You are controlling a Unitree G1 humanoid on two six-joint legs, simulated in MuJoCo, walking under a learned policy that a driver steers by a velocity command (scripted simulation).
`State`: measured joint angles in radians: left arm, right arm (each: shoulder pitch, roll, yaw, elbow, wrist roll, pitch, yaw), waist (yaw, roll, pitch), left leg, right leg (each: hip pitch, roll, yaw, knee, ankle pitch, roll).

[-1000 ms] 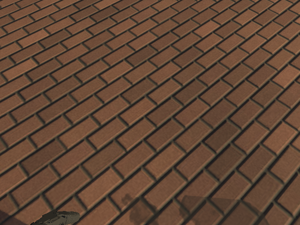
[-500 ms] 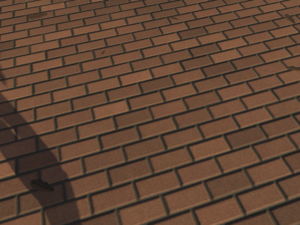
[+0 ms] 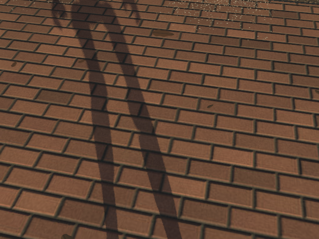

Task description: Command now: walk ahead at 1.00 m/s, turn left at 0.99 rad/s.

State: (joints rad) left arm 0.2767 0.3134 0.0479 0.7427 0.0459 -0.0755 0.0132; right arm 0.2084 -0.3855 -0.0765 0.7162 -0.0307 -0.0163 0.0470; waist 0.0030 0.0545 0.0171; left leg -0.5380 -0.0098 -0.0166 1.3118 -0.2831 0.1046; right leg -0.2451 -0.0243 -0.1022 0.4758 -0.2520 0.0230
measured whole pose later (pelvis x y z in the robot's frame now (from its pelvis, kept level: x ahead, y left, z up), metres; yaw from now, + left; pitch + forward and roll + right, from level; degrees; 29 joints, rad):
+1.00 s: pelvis +0.91 +0.18 +0.01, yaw +25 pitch +1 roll -3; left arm 0.52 0.28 0.05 0.92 0.01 -0.09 -0.02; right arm 0.09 -0.27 0.01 0.70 -0.04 -0.06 0.05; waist 0.05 0.04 0.00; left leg -0.72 0.10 -0.04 0.98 -0.12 0.07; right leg -0.02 0.08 -0.08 0.27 -0.27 -0.05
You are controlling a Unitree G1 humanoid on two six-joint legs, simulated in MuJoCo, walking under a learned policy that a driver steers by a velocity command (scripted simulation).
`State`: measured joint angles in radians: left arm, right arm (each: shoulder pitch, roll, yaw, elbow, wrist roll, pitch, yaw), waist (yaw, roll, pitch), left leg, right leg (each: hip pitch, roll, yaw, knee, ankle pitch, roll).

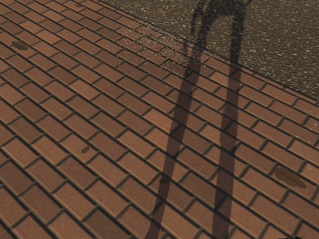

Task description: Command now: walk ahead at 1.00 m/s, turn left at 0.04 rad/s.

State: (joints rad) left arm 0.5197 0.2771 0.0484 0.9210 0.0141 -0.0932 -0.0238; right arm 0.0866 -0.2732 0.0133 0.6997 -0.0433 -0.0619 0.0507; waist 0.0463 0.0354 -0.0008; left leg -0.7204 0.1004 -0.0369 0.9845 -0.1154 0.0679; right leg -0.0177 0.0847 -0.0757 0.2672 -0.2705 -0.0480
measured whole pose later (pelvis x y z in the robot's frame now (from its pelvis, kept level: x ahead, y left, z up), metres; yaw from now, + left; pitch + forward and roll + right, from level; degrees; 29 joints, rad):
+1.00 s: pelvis +0.93 -0.16 -0.01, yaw -44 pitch +3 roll +0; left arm 0.46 0.33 0.09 0.83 0.00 -0.06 -0.01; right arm -0.05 -0.25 0.03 0.57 -0.03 -0.06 0.02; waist 0.14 -0.01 0.03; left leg -0.65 0.09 -0.08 0.58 0.01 -0.04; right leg 0.08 0.16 0.26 0.32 -0.40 -0.15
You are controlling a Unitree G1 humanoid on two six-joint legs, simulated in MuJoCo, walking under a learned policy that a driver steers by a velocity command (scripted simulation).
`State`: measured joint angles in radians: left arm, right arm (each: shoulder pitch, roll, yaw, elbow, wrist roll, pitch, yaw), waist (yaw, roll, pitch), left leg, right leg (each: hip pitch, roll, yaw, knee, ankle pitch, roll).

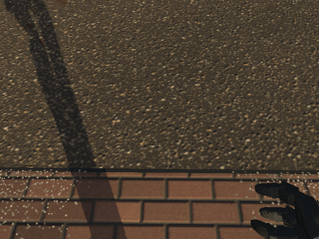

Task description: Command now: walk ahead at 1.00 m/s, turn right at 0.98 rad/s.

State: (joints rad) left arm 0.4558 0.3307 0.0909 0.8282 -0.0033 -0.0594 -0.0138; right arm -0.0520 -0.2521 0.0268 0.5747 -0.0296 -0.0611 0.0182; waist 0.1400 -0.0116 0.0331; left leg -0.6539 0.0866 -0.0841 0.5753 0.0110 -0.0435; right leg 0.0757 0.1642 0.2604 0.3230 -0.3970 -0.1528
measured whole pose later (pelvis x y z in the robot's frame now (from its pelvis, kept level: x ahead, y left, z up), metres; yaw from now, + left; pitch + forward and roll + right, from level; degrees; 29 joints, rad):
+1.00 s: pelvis +0.88 -0.24 -0.10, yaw -27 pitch +0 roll -2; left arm 0.45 0.30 0.02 0.90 0.04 -0.10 0.07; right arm 0.19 -0.29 -0.04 0.76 -0.05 -0.05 0.06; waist 0.04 0.04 0.02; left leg -0.39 -0.02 0.10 0.41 0.19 0.18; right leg 0.14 0.10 -0.19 1.01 -0.56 -0.06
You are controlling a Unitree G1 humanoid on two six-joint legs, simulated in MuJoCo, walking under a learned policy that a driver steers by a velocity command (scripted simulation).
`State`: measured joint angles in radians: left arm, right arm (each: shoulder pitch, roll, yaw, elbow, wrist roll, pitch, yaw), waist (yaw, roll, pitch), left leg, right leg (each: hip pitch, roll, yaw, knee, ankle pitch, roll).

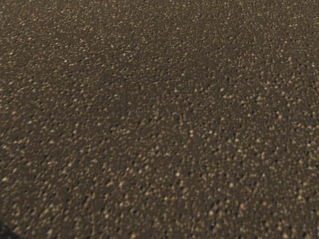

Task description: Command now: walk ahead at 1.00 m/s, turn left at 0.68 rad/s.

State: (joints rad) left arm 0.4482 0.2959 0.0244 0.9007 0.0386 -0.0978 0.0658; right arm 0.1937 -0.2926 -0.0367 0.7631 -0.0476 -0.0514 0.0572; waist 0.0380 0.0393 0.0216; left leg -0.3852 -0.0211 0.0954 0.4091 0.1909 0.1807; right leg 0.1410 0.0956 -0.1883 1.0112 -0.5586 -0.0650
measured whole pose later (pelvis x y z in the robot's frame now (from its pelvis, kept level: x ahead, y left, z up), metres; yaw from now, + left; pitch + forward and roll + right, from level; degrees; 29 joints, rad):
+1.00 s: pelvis +0.87 +0.27 -0.02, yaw +55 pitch +0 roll +1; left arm 0.09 0.23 -0.01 0.62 0.06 -0.06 -0.01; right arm 0.43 -0.32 -0.07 0.83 -0.01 -0.03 0.00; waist -0.05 0.01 0.04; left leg -0.14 -0.23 -0.07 0.43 -0.28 0.20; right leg -0.65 -0.14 0.10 1.11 -0.35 0.07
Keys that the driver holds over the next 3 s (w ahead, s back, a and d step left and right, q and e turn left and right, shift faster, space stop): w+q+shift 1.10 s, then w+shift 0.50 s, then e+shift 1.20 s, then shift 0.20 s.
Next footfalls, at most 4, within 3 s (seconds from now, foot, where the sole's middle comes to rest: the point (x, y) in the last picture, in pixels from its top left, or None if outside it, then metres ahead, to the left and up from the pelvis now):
0.34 right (194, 217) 0.60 -0.09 -0.79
0.80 left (117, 164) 0.85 0.27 -0.79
1.20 right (89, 105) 1.25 0.49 -0.79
1.62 left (5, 111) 1.17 0.95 -0.79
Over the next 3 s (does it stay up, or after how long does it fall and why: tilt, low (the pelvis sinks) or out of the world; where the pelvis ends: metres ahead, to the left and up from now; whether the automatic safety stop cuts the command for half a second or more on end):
stays up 1.27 1.15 -0.02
